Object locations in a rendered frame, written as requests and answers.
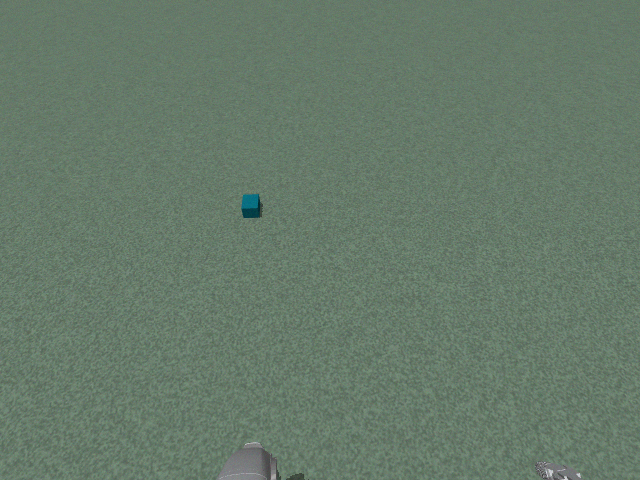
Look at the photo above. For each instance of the small box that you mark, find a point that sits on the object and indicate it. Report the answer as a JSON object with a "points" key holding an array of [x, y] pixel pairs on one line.
{"points": [[251, 206]]}

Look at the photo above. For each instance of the right robot hand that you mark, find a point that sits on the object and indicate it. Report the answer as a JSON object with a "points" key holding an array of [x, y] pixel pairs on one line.
{"points": [[551, 471]]}

